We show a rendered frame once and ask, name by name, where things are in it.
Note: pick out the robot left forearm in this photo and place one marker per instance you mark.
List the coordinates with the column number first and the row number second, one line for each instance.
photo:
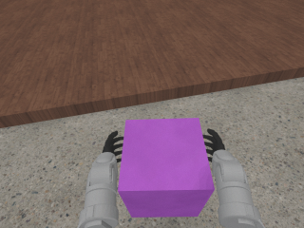
column 100, row 208

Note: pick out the left robot hand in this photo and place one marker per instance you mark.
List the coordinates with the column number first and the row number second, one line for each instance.
column 109, row 147

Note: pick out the carton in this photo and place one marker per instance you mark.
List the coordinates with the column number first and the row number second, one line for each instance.
column 165, row 172

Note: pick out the right robot hand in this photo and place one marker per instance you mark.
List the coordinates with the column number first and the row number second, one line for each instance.
column 216, row 143

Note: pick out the robot right forearm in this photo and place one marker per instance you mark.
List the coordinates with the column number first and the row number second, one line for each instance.
column 236, row 206

